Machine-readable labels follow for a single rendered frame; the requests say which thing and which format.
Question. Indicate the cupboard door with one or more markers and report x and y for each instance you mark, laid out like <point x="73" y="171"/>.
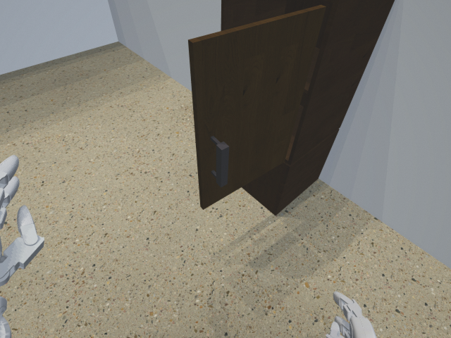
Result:
<point x="247" y="86"/>

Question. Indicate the handle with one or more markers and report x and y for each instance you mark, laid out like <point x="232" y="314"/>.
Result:
<point x="222" y="156"/>

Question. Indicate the right robot hand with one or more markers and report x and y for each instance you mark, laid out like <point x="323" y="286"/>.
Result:
<point x="359" y="326"/>

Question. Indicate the left robot hand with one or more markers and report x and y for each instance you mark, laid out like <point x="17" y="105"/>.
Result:
<point x="23" y="249"/>

